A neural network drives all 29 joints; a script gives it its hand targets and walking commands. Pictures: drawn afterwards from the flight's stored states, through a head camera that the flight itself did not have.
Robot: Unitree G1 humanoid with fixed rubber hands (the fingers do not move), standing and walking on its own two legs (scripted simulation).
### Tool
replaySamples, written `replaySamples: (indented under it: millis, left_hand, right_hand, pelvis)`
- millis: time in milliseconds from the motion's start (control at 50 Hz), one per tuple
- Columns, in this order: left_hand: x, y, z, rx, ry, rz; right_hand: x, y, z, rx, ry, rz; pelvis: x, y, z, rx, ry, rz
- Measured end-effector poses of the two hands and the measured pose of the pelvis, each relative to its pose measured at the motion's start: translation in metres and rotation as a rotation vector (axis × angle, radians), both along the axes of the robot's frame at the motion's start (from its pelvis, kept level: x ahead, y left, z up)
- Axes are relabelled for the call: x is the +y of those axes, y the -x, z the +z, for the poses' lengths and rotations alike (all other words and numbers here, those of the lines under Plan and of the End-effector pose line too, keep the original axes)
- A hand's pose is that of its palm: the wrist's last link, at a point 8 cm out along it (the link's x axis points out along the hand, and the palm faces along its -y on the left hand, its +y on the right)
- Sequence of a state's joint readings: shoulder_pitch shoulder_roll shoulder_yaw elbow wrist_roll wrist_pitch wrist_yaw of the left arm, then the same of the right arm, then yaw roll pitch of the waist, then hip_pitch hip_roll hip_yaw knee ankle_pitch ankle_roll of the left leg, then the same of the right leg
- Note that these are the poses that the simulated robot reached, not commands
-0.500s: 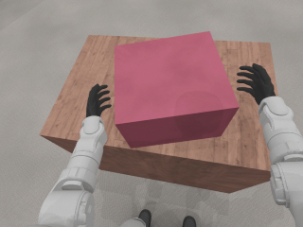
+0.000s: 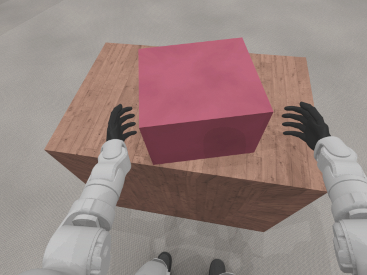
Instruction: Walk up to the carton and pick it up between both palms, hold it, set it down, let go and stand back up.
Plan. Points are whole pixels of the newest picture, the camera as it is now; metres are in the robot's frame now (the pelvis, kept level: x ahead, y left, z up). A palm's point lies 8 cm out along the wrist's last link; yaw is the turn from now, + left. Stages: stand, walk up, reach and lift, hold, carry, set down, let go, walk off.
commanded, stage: set down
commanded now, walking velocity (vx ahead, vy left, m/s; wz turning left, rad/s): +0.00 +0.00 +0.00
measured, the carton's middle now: (197, 101) +0.54 +0.09 -0.02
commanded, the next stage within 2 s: none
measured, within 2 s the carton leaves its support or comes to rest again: neither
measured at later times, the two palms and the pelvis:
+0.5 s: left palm (107, 156) +0.31 +0.26 +0.00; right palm (319, 159) +0.42 -0.22 -0.01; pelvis +0.03 +0.00 +0.00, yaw +1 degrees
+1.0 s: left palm (102, 181) +0.26 +0.25 +0.00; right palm (335, 194) +0.34 -0.24 -0.01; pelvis +0.02 +0.00 +0.01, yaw +0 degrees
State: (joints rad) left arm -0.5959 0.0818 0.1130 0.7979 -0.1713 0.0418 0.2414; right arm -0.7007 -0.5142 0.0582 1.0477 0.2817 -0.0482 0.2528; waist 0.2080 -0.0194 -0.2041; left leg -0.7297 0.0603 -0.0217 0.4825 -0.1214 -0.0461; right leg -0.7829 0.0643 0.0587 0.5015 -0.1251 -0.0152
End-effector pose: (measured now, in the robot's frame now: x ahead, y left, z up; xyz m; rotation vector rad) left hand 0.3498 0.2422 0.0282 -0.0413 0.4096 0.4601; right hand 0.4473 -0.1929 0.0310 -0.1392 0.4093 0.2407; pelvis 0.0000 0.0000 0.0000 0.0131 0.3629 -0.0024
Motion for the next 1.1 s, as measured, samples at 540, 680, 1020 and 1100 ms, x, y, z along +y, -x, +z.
replaySamples:
  millis: [540, 680, 1020, 1100]
  left_hand:
    - [0.015, 0.038, -0.026, 0.000, -0.034, 0.025]
    - [0.011, 0.048, -0.024, -0.016, -0.022, 0.021]
    - [0.003, 0.094, -0.030, -0.010, 0.008, 0.049]
    - [-0.002, 0.091, -0.030, -0.021, 0.017, 0.036]
  right_hand:
    - [-0.027, 0.038, -0.046, -0.017, -0.007, -0.021]
    - [-0.034, 0.063, -0.047, -0.025, -0.007, -0.016]
    - [-0.045, 0.112, -0.039, 0.006, 0.012, 0.005]
    - [-0.044, 0.117, -0.039, 0.018, 0.017, 0.014]
  pelvis:
    - [0.004, -0.027, 0.001, 0.001, -0.005, 0.008]
    - [0.004, -0.025, 0.003, -0.038, -0.005, 0.008]
    - [0.004, -0.015, 0.005, -0.144, -0.005, 0.007]
    - [0.004, -0.014, 0.005, -0.149, -0.005, 0.007]
